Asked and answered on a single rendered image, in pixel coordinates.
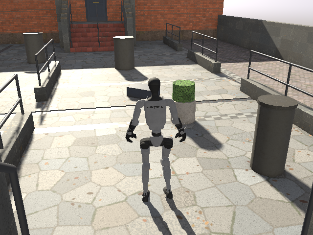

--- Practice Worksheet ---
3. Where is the robot left forearm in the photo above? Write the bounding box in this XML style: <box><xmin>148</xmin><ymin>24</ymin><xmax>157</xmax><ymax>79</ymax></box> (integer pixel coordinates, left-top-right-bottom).
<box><xmin>127</xmin><ymin>119</ymin><xmax>136</xmax><ymax>135</ymax></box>

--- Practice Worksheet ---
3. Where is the robot right thigh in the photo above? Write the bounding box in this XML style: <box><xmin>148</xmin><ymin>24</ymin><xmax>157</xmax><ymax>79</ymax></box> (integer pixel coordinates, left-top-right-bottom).
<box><xmin>160</xmin><ymin>136</ymin><xmax>173</xmax><ymax>167</ymax></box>

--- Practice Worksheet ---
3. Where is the left robot hand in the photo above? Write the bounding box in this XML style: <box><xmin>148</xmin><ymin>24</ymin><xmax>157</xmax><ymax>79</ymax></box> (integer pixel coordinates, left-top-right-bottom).
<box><xmin>125</xmin><ymin>133</ymin><xmax>136</xmax><ymax>143</ymax></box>

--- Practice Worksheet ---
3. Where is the right robot hand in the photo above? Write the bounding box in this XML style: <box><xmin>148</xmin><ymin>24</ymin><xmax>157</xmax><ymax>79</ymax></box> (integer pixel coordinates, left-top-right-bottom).
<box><xmin>175</xmin><ymin>133</ymin><xmax>186</xmax><ymax>142</ymax></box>

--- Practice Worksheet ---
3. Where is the robot right forearm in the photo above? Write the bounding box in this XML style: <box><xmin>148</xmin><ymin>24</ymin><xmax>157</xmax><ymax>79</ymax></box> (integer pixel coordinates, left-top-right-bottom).
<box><xmin>175</xmin><ymin>117</ymin><xmax>185</xmax><ymax>135</ymax></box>

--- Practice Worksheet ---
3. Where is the robot right upper arm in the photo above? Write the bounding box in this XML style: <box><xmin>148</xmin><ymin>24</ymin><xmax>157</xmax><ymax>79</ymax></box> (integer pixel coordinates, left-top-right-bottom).
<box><xmin>165</xmin><ymin>98</ymin><xmax>179</xmax><ymax>125</ymax></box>

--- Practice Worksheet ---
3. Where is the right robot shin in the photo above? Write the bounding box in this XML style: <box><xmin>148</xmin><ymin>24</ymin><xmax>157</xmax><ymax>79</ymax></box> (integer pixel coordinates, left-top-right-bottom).
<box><xmin>162</xmin><ymin>158</ymin><xmax>171</xmax><ymax>192</ymax></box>

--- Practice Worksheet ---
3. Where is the robot left upper arm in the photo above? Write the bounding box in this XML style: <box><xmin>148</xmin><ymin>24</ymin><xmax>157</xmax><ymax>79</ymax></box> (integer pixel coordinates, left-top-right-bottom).
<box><xmin>131</xmin><ymin>99</ymin><xmax>145</xmax><ymax>126</ymax></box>

